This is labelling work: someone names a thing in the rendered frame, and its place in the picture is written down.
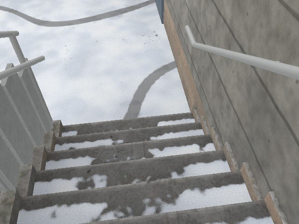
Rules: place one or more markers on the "stairs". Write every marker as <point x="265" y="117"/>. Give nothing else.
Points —
<point x="150" y="170"/>

